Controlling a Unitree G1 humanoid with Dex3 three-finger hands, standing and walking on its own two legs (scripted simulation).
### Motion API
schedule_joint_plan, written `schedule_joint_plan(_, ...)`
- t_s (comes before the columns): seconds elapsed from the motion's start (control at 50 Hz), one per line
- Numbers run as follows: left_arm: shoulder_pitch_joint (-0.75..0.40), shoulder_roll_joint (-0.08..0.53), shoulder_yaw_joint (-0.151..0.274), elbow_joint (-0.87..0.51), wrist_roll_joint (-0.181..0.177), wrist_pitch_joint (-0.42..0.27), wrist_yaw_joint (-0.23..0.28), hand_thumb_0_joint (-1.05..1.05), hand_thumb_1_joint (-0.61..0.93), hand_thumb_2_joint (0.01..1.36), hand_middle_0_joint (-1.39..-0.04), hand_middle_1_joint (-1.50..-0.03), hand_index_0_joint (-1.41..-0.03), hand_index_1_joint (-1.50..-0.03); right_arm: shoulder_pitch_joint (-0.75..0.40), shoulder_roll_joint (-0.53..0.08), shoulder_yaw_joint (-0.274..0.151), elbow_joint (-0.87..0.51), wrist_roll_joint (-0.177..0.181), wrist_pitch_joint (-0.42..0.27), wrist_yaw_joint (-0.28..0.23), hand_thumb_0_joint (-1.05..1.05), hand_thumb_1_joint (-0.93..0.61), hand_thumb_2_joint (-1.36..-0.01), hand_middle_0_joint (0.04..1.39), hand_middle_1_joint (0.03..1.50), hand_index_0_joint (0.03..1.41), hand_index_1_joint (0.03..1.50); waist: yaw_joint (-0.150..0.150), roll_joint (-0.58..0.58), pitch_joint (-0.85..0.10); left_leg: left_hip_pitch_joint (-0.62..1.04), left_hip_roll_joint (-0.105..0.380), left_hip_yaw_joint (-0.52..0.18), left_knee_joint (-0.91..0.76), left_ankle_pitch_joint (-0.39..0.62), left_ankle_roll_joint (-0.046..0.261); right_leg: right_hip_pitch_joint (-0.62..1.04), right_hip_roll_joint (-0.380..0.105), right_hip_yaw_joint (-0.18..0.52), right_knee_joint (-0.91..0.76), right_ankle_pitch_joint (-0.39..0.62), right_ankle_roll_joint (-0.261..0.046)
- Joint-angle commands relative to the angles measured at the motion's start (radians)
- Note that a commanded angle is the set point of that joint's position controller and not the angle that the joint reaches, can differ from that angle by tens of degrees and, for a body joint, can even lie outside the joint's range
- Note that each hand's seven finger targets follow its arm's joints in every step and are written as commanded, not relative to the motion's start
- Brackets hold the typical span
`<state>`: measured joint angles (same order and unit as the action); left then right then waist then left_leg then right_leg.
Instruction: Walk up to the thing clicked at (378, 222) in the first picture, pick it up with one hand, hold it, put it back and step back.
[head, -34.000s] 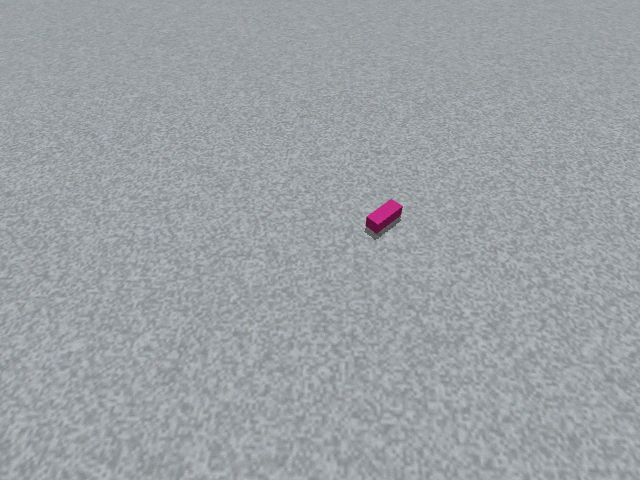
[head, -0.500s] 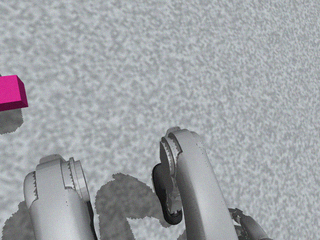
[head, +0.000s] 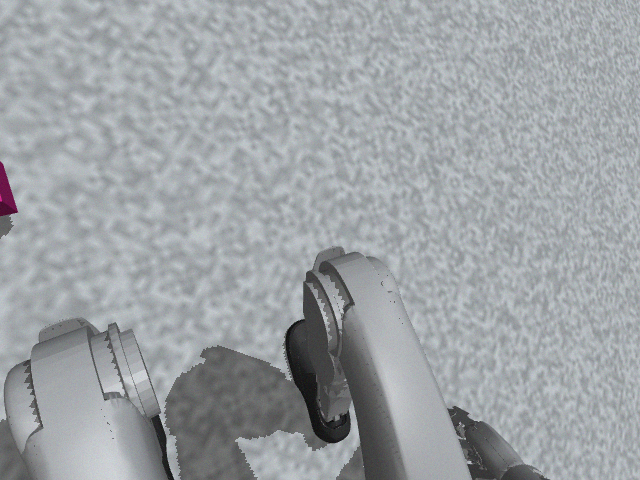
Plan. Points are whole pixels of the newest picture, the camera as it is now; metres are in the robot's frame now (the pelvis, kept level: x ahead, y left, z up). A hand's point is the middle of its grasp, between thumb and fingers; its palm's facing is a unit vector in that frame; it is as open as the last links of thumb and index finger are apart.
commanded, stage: rest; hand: left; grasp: from above
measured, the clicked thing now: out of the picture +0.46 +0.35 -0.25
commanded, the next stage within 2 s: open in 0.78 s
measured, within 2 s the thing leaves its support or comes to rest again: rests again in 0.46 s
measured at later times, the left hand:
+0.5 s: hand out of the picture +0.45 +0.34 -0.24, palm faces -0.44 -0.13 -0.89, open 9.3 cm
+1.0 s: hand out of the picture +0.45 +0.35 -0.24, palm faces -0.44 -0.14 -0.89, open 9.3 cm
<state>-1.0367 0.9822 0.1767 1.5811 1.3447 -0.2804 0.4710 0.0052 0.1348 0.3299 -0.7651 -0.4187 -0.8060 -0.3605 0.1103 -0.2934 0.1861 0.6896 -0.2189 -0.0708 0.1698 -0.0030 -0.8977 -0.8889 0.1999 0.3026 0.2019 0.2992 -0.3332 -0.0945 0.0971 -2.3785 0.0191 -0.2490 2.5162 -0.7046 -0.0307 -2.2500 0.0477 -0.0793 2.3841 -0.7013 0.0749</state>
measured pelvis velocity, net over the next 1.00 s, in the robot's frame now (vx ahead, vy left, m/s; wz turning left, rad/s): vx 0.00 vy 0.01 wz -0.05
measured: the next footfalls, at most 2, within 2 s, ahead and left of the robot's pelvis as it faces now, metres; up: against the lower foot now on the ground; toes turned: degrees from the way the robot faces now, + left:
none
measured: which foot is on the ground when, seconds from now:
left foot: down 0.00-1.00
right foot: down 0.00-1.00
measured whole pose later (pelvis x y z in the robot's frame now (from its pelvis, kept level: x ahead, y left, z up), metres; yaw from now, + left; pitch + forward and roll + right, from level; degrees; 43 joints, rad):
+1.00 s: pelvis +0.00 +0.01 -0.01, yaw -3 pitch +28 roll -15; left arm -1.05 1.09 0.15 1.68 1.33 -0.28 0.53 0.00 0.13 0.34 -0.76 -0.42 -0.79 -0.38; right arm 0.08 -0.33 0.28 0.65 -0.27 -0.15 0.20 0.00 -0.90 -0.89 0.20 0.30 0.20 0.30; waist -0.37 -0.14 0.16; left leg -2.37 0.03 -0.29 2.57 -0.71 -0.02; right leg -2.23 0.07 -0.11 2.39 -0.68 0.08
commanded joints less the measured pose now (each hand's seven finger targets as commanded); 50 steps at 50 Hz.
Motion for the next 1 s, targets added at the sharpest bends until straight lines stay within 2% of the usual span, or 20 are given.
schedule_joint_plan(0.0,-0.285,0.293,0.022,-0.107,-0.01,0.003,0.054,0.0,0.796,0.563,-1.098,-0.527,-1.125,-0.498,0.198,-0.321,-0.08,0.002,-0.006,0.001,-0.013,0.0,-0.896,-0.896,0.201,0.3,0.2,0.3,-0.02,0.499,-0.672,0.564,0.01,0.14,-0.234,0.252,0.035,0.3,0.028,-0.158,-0.197,0.291,-0.103)
schedule_joint_plan(0.02,-0.272,0.281,0.013,-0.097,-0.015,0.005,0.055,0.0,0.794,0.578,-1.104,-0.525,-1.128,-0.5,0.197,-0.311,-0.075,0.01,-0.008,-0.001,-0.012,0.0,-0.896,-0.896,0.201,0.3,0.2,0.3,-0.012,0.503,-0.672,0.573,0.012,0.14,-0.24,0.24,0.035,0.307,0.028,-0.154,-0.2,0.285,-0.1)
schedule_joint_plan(0.08,-0.284,0.284,-0.003,-0.082,-0.011,0.009,0.064,0.0,0.787,0.581,-1.092,-0.542,-1.119,-0.513,0.194,-0.319,-0.066,0.003,-0.016,-0.011,-0.011,0.0,-0.897,-0.896,0.201,0.3,0.2,0.3,-0.03,0.5,-0.649,0.555,0.013,0.136,-0.235,0.205,0.039,0.294,0.031,-0.161,-0.198,0.263,-0.097)
schedule_joint_plan(0.16,-0.293,0.322,0.01,-0.093,-0.017,0.009,0.077,0.0,0.762,0.587,-1.083,-0.528,-1.105,-0.505,0.182,-0.329,-0.06,-0.003,-0.017,-0.025,-0.011,0.0,-0.898,-0.897,0.2,0.3,0.2,0.3,-0.031,0.482,-0.67,0.549,0.017,0.131,-0.222,0.225,0.042,0.326,0.035,-0.159,-0.202,0.291,-0.091)
schedule_joint_plan(0.2,-0.272,0.29,-0.004,-0.059,-0.023,0.011,0.08,0.0,0.758,0.585,-1.08,-0.529,-1.102,-0.506,0.186,-0.327,-0.049,0.011,-0.025,-0.025,-0.011,0.0,-0.899,-0.898,0.2,0.3,0.2,0.3,-0.032,0.482,-0.647,0.546,0.016,0.129,-0.228,0.228,0.037,0.322,0.034,-0.169,-0.201,0.285,-0.093)
schedule_joint_plan(0.26,-0.279,0.293,-0.021,-0.048,-0.02,0.012,0.076,0.0,0.749,0.577,-1.066,-0.54,-1.091,-0.513,0.179,-0.334,-0.049,0.001,-0.025,-0.037,-0.009,0.0,-0.899,-0.897,0.2,0.3,0.2,0.3,-0.048,0.492,-0.631,0.558,0.018,0.122,-0.22,0.226,0.036,0.299,0.038,-0.173,-0.19,0.284,-0.094)
schedule_joint_plan(0.34,-0.268,0.306,-0.018,-0.045,-0.023,0.016,0.086,0.0,0.742,0.587,-1.08,-0.518,-1.097,-0.5,0.168,-0.332,-0.039,-0.002,-0.027,-0.042,-0.006,0.0,-0.9,-0.899,0.2,0.3,0.2,0.3,-0.033,0.498,-0.627,0.557,0.021,0.12,-0.225,0.225,0.034,0.313,0.041,-0.173,-0.191,0.286,-0.093)
schedule_joint_plan(0.46,-0.269,0.321,-0.016,-0.052,-0.023,0.016,0.102,0.0,0.726,0.575,-1.068,-0.506,-1.085,-0.489,0.154,-0.338,-0.028,-0.009,-0.031,-0.046,-0.001,0.0,-0.901,-0.9,0.2,0.3,0.2,0.3,-0.041,0.515,-0.655,0.576,0.026,0.109,-0.224,0.263,0.031,0.333,0.044,-0.177,-0.182,0.323,-0.09)
schedule_joint_plan(0.54,-0.287,0.328,-0.012,-0.06,-0.021,0.019,0.105,0.0,0.714,0.577,-1.061,-0.507,-1.076,-0.49,0.163,-0.343,-0.023,-0.013,-0.037,-0.057,0.009,0.0,-0.901,-0.899,0.2,0.3,0.2,0.3,-0.058,0.542,-0.632,0.592,0.028,0.103,-0.221,0.281,0.027,0.327,0.043,-0.184,-0.171,0.331,-0.091)
schedule_joint_plan(0.56,-0.27,0.348,0.005,-0.048,-0.023,0.019,0.11,0.0,0.71,0.584,-1.068,-0.494,-1.077,-0.484,0.149,-0.35,-0.026,-0.013,-0.035,-0.056,0.006,0.0,-0.902,-0.901,0.2,0.3,0.2,0.3,-0.044,0.53,-0.631,0.585,0.027,0.101,-0.223,0.272,0.026,0.315,0.043,-0.186,-0.173,0.319,-0.094)
schedule_joint_plan(0.66,-0.268,0.332,-0.013,-0.016,-0.021,0.02,0.1,0.0,0.736,0.584,-1.075,-0.521,-1.09,-0.504,0.152,-0.355,-0.018,-0.02,-0.043,-0.063,0.014,0.0,-0.903,-0.901,0.2,0.3,0.2,0.3,-0.067,0.525,-0.593,0.564,0.027,0.099,-0.223,0.237,0.027,0.307,0.043,-0.19,-0.172,0.295,-0.092)
schedule_joint_plan(0.7,-0.255,0.366,0.006,-0.022,-0.024,0.021,0.1,0.0,0.728,0.605,-1.073,-0.519,-1.084,-0.507,0.156,-0.359,-0.018,-0.02,-0.041,-0.065,0.013,0.0,-0.902,-0.901,0.2,0.3,0.2,0.3,-0.056,0.522,-0.604,0.564,0.029,0.1,-0.22,0.24,0.029,0.323,0.045,-0.186,-0.177,0.297,-0.089)
schedule_joint_plan(0.72,-0.264,0.337,-0.015,-0.018,-0.025,0.019,0.095,0.0,0.736,0.598,-1.08,-0.518,-1.093,-0.504,0.147,-0.355,-0.017,-0.026,-0.041,-0.069,0.015,0.0,-0.902,-0.901,0.2,0.3,0.2,0.3,-0.062,0.521,-0.594,0.559,0.028,0.099,-0.221,0.229,0.028,0.311,0.044,-0.185,-0.173,0.287,-0.091)
schedule_joint_plan(0.8,-0.261,0.37,0.0,-0.027,-0.027,0.017,0.089,0.0,0.729,0.604,-1.084,-0.504,-1.092,-0.496,0.158,-0.359,-0.009,-0.022,-0.038,-0.075,0.018,0.0,-0.904,-0.902,0.2,0.3,0.2,0.3,-0.068,0.506,-0.591,0.551,0.03,0.097,-0.206,0.241,0.033,0.336,0.047,-0.182,-0.18,0.303,-0.086)
schedule_joint_plan(0.86,-0.24,0.346,-0.02,0.0,-0.037,0.007,0.094,0.0,0.739,0.592,-1.083,-0.513,-1.096,-0.5,0.143,-0.361,-0.006,-0.029,-0.04,-0.075,0.018,0.0,-0.903,-0.902,0.2,0.3,0.2,0.3,-0.062,0.498,-0.58,0.541,0.031,0.092,-0.216,0.228,0.032,0.335,0.049,-0.188,-0.184,0.289,-0.086)
schedule_joint_plan(0.88,-0.241,0.356,-0.01,-0.001,-0.03,0.006,0.094,0.0,0.659,0.584,-1.003,-0.518,-1.016,-0.508,0.154,-0.367,-0.005,-0.031,-0.044,-0.075,0.019,0.0,-0.896,-0.899,0.201,0.301,0.201,0.301,-0.073,0.484,-0.568,0.541,0.031,0.087,-0.211,0.24,0.031,0.327,0.049,-0.194,-0.179,0.297,-0.086)
schedule_joint_plan(0.92,-0.241,0.372,-0.002,-0.012,-0.029,0.001,0.097,0.0,0.499,0.523,-0.843,-0.501,-0.856,-0.486,0.15,-0.363,-0.002,-0.031,-0.045,-0.071,0.017,0.0,-0.893,-0.898,0.201,0.301,0.201,0.301,-0.059,0.495,-0.602,0.545,0.032,0.088,-0.215,0.241,0.032,0.352,0.052,-0.191,-0.182,0.304,-0.084)
schedule_joint_plan(0.94,-0.256,0.35,-0.021,-0.016,-0.035,-0.002,0.097,0.0,0.419,0.501,-0.763,-0.491,-0.776,-0.476,0.137,-0.365,-0.002,-0.04,-0.042,-0.072,0.017,0.0,-0.894,-0.898,0.201,0.301,0.201,0.301,-0.062,0.5,-0.59,0.542,0.03,0.088,-0.215,0.237,0.029,0.331,0.048,-0.194,-0.178,0.296,-0.087)
schedule_joint_plan(0.96,-0.242,0.365,-0.013,-0.008,-0.024,0.0,0.097,0.0,0.339,0.47,-0.683,-0.51,-0.696,-0.487,0.151,-0.363,-0.001,-0.029,-0.045,-0.073,0.019,0.0,-0.893,-0.897,0.201,0.301,0.201,0.301,-0.068,0.511,-0.592,0.565,0.034,0.086,-0.216,0.248,0.028,0.337,0.051,-0.193,-0.176,0.305,-0.085)
schedule_joint_plan(0.98,-0.275,0.331,-0.038,-0.036,-0.034,-0.004,0.097,0.0,0.259,0.484,-0.621,-0.523,-0.642,-0.502,0.139,-0.36,0.004,-0.034,-0.045,-0.072,0.018,0.0,-0.892,-0.897,0.201,0.301,0.201,0.301,-0.068,0.515,-0.595,0.565,0.033,0.083,-0.22,0.248,0.026,0.326,0.049,-0.198,-0.173,0.303,-0.086)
